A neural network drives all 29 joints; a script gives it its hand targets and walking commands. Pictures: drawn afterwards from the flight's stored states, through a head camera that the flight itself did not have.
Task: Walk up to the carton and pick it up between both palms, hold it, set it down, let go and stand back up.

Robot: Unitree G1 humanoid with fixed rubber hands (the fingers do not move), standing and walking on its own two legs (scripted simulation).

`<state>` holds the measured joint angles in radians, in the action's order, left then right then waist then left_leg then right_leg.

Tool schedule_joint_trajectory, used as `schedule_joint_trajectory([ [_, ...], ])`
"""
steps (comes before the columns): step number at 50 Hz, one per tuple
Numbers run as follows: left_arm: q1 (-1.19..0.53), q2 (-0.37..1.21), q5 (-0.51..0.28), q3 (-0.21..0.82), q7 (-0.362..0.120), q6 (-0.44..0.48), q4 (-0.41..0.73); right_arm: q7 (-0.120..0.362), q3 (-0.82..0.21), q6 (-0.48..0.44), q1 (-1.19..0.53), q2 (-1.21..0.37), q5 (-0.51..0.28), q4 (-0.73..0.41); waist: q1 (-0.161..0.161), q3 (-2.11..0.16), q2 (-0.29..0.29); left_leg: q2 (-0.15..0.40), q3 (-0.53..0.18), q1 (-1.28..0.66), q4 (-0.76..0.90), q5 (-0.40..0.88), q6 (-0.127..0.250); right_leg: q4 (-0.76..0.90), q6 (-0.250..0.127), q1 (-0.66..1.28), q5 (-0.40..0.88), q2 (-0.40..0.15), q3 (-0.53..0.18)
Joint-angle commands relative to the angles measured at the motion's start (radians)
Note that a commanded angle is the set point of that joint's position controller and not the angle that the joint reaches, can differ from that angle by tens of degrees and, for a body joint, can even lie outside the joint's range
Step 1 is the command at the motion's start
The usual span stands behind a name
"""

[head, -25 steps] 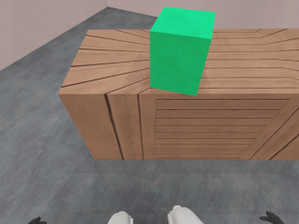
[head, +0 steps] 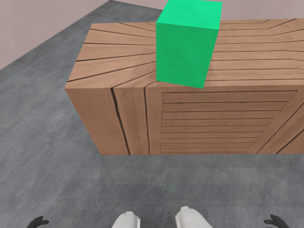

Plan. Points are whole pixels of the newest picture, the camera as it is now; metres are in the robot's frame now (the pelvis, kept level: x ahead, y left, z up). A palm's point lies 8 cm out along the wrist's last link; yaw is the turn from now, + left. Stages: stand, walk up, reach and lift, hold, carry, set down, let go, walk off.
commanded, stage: walk up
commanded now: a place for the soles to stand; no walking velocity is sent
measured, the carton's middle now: (186, 44) +0.77 -0.12 +0.06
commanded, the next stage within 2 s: none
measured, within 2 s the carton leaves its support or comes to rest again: neither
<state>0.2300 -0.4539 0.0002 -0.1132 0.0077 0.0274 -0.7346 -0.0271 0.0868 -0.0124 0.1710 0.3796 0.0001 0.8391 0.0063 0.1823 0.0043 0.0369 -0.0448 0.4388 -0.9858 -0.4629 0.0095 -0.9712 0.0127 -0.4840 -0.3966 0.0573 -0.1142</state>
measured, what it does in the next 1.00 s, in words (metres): stands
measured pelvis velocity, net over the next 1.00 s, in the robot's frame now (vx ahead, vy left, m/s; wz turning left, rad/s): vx -0.02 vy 0.00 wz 0.01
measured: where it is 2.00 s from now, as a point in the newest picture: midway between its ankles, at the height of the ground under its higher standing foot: (172, 222)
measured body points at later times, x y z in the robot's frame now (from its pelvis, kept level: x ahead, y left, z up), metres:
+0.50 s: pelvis -0.03 +0.01 +0.00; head +0.01 +0.02 +0.44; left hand +0.08 +0.36 -0.09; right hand +0.08 -0.31 -0.10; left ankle +0.04 +0.15 -0.68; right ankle +0.06 -0.13 -0.68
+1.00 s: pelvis -0.02 +0.00 +0.00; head +0.00 +0.00 +0.45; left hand +0.09 +0.34 -0.08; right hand +0.08 -0.32 -0.10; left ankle +0.03 +0.15 -0.67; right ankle +0.04 -0.13 -0.67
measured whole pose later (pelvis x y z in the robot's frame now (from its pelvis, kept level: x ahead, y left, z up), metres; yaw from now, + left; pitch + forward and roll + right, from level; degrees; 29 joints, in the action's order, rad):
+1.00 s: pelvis -0.02 +0.00 +0.00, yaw +0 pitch -4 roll +1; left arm 0.22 -0.45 0.00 -0.11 -0.05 0.02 -0.78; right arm 0.00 0.10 -0.03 0.20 0.38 0.00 0.87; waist 0.01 0.12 -0.02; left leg 0.01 -0.05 0.46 -0.98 -0.56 0.03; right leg -0.99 0.01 -0.47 -0.52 0.04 -0.11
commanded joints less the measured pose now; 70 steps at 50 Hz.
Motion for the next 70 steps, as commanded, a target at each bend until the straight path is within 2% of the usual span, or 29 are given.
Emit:
schedule_joint_trajectory([
  [1, -0.075, -0.150, 0.022, -0.007, 0.011, -0.003, 0.078, 0.014, 0.066, -0.038, 0.032, 0.355, 0.016, -0.049, -0.052, -0.199, 0.160, 0.268, -0.460, -0.098, 0.612, -0.215, 0.176, -0.014, -0.058, -0.118, -0.111, 0.018, -0.005],
  [5, 0.093, -0.192, 0.009, -0.038, 0.015, 0.023, -0.006, 0.012, 0.043, -0.022, -0.109, 0.281, 0.017, -0.101, 0.041, -0.129, 0.145, 0.216, -0.272, 0.142, 0.400, 0.094, 0.195, 0.057, -0.064, 0.135, -0.054, -0.019, 0.072],
  [8, 0.031, -0.266, 0.025, -0.056, 0.005, 0.038, 0.011, 0.004, 0.044, 0.008, -0.045, 0.231, 0.005, -0.091, 0.012, -0.152, -0.175, -0.058, -0.001, 0.131, -0.041, -0.117, 0.057, 0.485, -0.216, 0.063, -0.074, -0.280, -0.514],
  [10, -0.007, -0.283, 0.022, -0.041, 0.019, 0.039, 0.030, 0.005, 0.045, 0.023, -0.031, 0.280, 0.013, -0.086, 0.014, -0.101, -0.098, -0.054, -0.087, 0.110, -0.180, -0.163, 0.061, 0.634, -0.243, -0.083, -0.312, -0.317, -0.712],
  [14, -0.138, -0.201, 0.030, -0.022, 0.017, 0.022, 0.065, 0.026, 0.063, 0.000, 0.138, 0.250, 0.013, 0.008, -0.080, -0.105, -0.128, -0.033, 0.048, -0.183, 0.093, 0.012, 0.063, 0.492, -0.189, -0.245, -0.240, -0.211, -0.364],
  [18, -0.038, -0.165, 0.030, -0.008, 0.016, 0.004, 0.046, 0.024, 0.071, -0.029, -0.016, 0.362, 0.022, -0.079, -0.031, -0.066, 0.168, 0.307, -0.581, 0.048, 0.686, -0.460, 0.223, -0.110, -0.049, -0.151, -0.186, 0.034, 0.013],
  [22, 0.088, -0.194, 0.020, -0.042, 0.004, 0.019, -0.032, 0.021, 0.045, -0.027, -0.144, 0.291, 0.028, -0.112, 0.054, -0.136, 0.162, 0.192, -0.331, 0.167, 0.490, -0.198, 0.179, 0.037, -0.055, 0.130, -0.030, -0.005, 0.094],
  [28, -0.066, -0.255, 0.033, -0.026, 0.001, 0.031, 0.023, 0.013, 0.049, 0.001, 0.019, 0.248, 0.002, -0.057, -0.040, -0.136, -0.110, -0.053, -0.002, -0.006, -0.041, -0.122, 0.057, 0.507, -0.240, -0.100, -0.206, -0.256, -0.524],
  [31, -0.144, -0.177, 0.022, 0.002, 0.015, 0.015, 0.042, 0.020, 0.044, -0.015, 0.093, 0.238, 0.003, -0.010, -0.088, -0.105, -0.046, -0.030, -0.020, -0.176, 0.159, -0.056, 0.068, 0.414, -0.171, -0.246, -0.089, -0.182, -0.338],
  [34, -0.079, -0.167, 0.013, -0.001, 0.018, 0.002, 0.023, 0.023, 0.062, -0.030, 0.004, 0.372, 0.015, -0.045, -0.042, -0.129, 0.236, 0.276, -0.515, -0.056, 0.585, -0.175, 0.215, -0.102, -0.051, -0.166, -0.140, 0.025, -0.008],
  [36, 0.003, -0.202, 0.021, -0.022, 0.015, 0.001, 0.000, 0.014, 0.070, -0.033, -0.064, 0.391, 0.022, -0.078, -0.002, -0.091, 0.165, 0.332, -0.545, 0.032, 0.589, -0.207, 0.265, -0.130, -0.043, -0.108, -0.193, -0.015, 0.008],
  [39, 0.123, -0.207, 0.035, -0.044, -0.003, 0.012, -0.044, 0.013, 0.052, -0.022, -0.139, 0.307, 0.012, -0.109, 0.052, -0.128, 0.130, 0.197, -0.288, 0.156, 0.409, -0.102, 0.162, 0.068, -0.064, 0.145, -0.091, -0.030, 0.066],
  [41, 0.064, -0.248, 0.038, -0.045, 0.008, 0.034, -0.028, 0.016, 0.029, -0.008, -0.074, 0.217, 0.002, -0.100, 0.017, -0.158, -0.125, 0.001, -0.028, 0.136, 0.036, 0.044, 0.058, 0.437, -0.128, 0.120, -0.033, -0.184, -0.350],
  [43, -0.061, -0.295, 0.039, -0.048, 0.010, 0.036, 0.010, -0.001, 0.029, 0.000, -0.040, 0.235, 0.002, -0.067, -0.014, -0.141, -0.102, -0.024, -0.041, 0.092, -0.070, -0.152, 0.048, 0.539, -0.244, -0.002, -0.092, -0.304, -0.628],
  [44, -0.072, -0.287, 0.030, -0.047, 0.011, 0.033, 0.019, 0.005, 0.031, -0.002, -0.023, 0.251, -0.011, -0.068, -0.001, -0.132, -0.119, -0.029, -0.052, 0.107, -0.080, -0.186, 0.060, 0.533, -0.240, 0.006, -0.123, -0.298, -0.594],
  [45, 0.068, -0.324, 0.060, -0.076, -0.034, 0.025, 0.016, 0.026, 0.073, -0.037, 0.096, 0.329, 0.014, -0.022, 0.011, -0.247, -0.190, -0.055, 0.056, 0.013, -0.060, -0.303, 0.082, 0.591, -0.240, 0.029, -0.694, -0.258, -0.578],
  [48, -0.021, -0.242, 0.057, -0.060, -0.068, -0.005, 0.009, 0.027, 0.099, -0.077, 0.291, 0.318, 0.015, 0.061, -0.095, -0.120, -0.210, -0.076, 0.104, -0.262, 0.157, -0.246, 0.086, 0.538, -0.194, -0.286, -0.682, -0.164, -0.437],
  [49, -0.096, -0.197, 0.062, -0.039, -0.069, -0.016, 0.046, 0.022, 0.106, -0.087, 0.400, 0.322, 0.018, 0.074, -0.177, -0.141, -0.054, -0.044, 0.071, -0.527, 0.381, -0.244, 0.111, 0.302, -0.126, -0.461, -0.532, -0.074, -0.170],
  [50, -0.134, -0.091, 0.051, -0.015, -0.060, -0.014, 0.065, 0.006, 0.141, -0.093, 0.525, 0.425, 0.036, 0.090, -0.247, -0.180, 0.360, 0.230, -0.502, -0.618, 0.641, -0.575, 0.163, -0.130, -0.057, -0.676, -0.382, 0.078, -0.049],
  [51, -0.180, -0.161, 0.047, -0.020, -0.048, -0.006, 0.096, -0.005, 0.134, -0.101, 0.400, 0.474, 0.019, 0.033, -0.195, -0.096, 0.232, 0.397, -0.883, -0.477, 0.847, -0.674, 0.187, -0.291, -0.040, -0.686, -0.238, 0.073, -0.101],
  [53, -0.119, -0.238, 0.054, -0.050, -0.053, 0.013, 0.055, -0.016, 0.123, -0.107, 0.215, 0.460, 0.012, 0.015, -0.087, -0.073, 0.022, 0.381, -0.745, -0.429, 0.700, -0.517, 0.239, -0.281, -0.015, -0.557, -0.116, -0.055, -0.086],
  [56, -0.033, -0.246, 0.049, -0.065, -0.085, -0.005, 0.022, -0.005, 0.114, -0.098, 0.086, 0.462, 0.035, -0.023, -0.006, -0.064, 0.256, 0.311, -0.511, -0.136, 0.701, -0.559, 0.257, -0.272, -0.010, -0.301, -0.113, -0.101, 0.068],
  [59, 0.071, -0.240, 0.035, -0.082, -0.097, 0.002, 0.017, 0.002, 0.108, -0.097, -0.047, 0.443, 0.042, -0.064, 0.067, -0.023, 0.273, 0.298, -0.343, 0.109, 0.640, -0.474, 0.237, 0.008, -0.039, 0.016, -0.122, -0.135, 0.097],
  [61, 0.378, -0.210, 0.036, -0.091, -0.082, 0.021, -0.096, 0.011, 0.084, -0.083, -0.052, 0.339, 0.069, -0.072, 0.194, -0.211, 0.045, 0.132, -0.061, 0.213, 0.203, -0.237, 0.144, 0.274, -0.053, 0.440, -0.099, -0.026, 0.190],
  [62, 0.408, -0.252, 0.061, -0.115, -0.064, 0.032, -0.121, 0.012, 0.045, -0.075, 0.088, 0.196, 0.074, -0.041, 0.176, -0.225, -0.283, 0.019, 0.078, 0.384, -0.276, -0.119, 0.099, 0.320, -0.052, 0.543, -0.263, -0.002, 0.054],
  [63, 0.371, -0.334, 0.073, -0.109, -0.056, 0.048, -0.067, 0.006, 0.021, -0.085, 0.059, 0.134, 0.044, -0.088, 0.190, -0.143, -0.509, -0.092, 0.035, 0.631, -0.451, -0.215, 0.048, 0.563, -0.133, 0.442, -0.571, -0.244, -0.561],
  [64, 0.211, -0.350, 0.035, -0.097, -0.055, 0.049, -0.029, -0.003, 0.055, -0.089, -0.048, 0.262, 0.033, -0.108, 0.131, -0.009, -0.229, -0.064, -0.089, 0.644, -0.463, -0.163, 0.064, 0.867, -0.197, 0.224, -0.811, -0.384, -0.962],
  [65, 0.100, -0.367, 0.015, -0.092, -0.051, 0.048, 0.020, -0.001, 0.062, -0.089, -0.045, 0.350, 0.026, -0.099, 0.071, 0.061, 0.002, 0.019, -0.074, 0.547, -0.415, -0.041, 0.061, 0.871, -0.250, 0.105, -0.871, -0.413, -0.933],
  [70, 0.173, -0.242, 0.035, -0.053, -0.046, 0.070, 0.003, 0.015, 0.054, -0.121, 0.071, 0.298, 0.007, -0.069, 0.039, -0.086, -0.215, 0.043, 0.008, 0.353, -0.080, -0.107, 0.053, 0.522, -0.295, 0.230, -0.004, -0.277, -0.546],
])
